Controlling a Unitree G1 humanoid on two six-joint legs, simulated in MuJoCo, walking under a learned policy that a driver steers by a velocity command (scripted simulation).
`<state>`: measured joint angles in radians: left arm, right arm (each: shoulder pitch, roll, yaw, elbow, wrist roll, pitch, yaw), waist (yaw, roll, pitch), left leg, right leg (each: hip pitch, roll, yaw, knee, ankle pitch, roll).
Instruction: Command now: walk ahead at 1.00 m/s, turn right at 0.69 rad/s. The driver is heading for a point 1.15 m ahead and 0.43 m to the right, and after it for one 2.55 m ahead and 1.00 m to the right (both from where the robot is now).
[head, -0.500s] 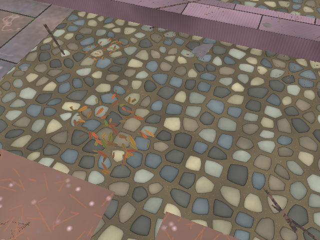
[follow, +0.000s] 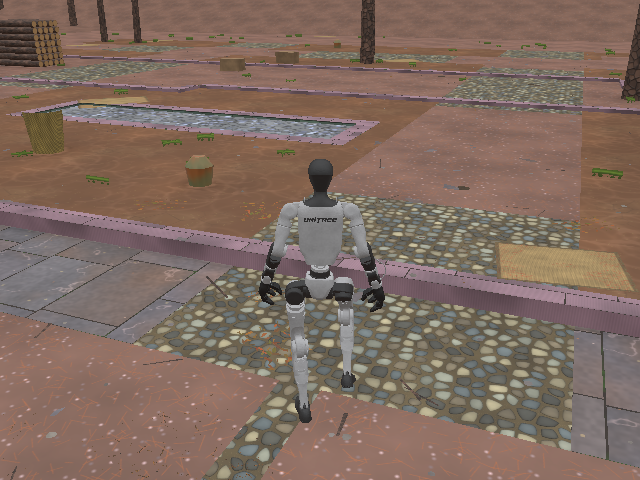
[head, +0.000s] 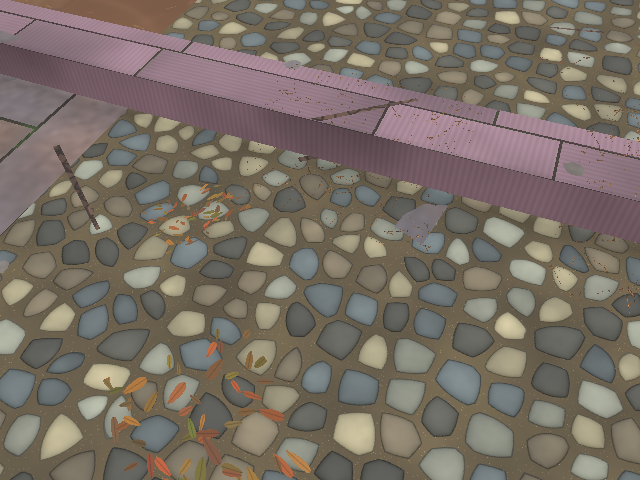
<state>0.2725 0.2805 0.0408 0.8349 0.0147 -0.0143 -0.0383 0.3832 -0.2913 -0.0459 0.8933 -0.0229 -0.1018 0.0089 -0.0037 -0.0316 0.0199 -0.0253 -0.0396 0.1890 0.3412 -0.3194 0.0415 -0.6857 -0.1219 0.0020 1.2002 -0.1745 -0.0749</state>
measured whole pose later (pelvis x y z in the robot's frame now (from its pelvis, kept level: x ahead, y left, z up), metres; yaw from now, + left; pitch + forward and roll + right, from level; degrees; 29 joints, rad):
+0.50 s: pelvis +0.47 -0.10 +0.00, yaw -27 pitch +1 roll +0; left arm 0.47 0.30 0.07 0.86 0.00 -0.06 -0.01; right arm -0.03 -0.24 0.04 0.59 -0.05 -0.06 0.02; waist 0.10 0.01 0.03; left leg -0.74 0.14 -0.09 0.80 -0.06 -0.06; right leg -0.02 0.21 0.17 0.32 -0.29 -0.19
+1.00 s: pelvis +0.87 -0.29 -0.01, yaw -47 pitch +3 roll +2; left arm -0.09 0.30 -0.02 0.60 0.05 -0.04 -0.09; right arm 0.59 -0.29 -0.04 0.95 -0.02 -0.11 0.02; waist -0.12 -0.03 0.00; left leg 0.17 -0.01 0.14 0.12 -0.33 -0.03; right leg -0.71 -0.03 0.00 0.72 -0.03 -0.10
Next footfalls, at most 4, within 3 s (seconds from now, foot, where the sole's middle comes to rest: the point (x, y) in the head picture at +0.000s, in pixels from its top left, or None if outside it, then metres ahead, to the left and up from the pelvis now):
0.20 right None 0.40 -0.09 -0.77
0.64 left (377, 330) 0.87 -0.11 -0.77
1.08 right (550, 293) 0.97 -0.55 -0.77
1.54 left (549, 149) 1.37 -0.61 -0.63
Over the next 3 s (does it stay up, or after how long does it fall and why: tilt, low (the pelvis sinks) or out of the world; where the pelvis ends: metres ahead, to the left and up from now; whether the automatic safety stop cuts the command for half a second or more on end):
stays up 1.40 -0.69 0.13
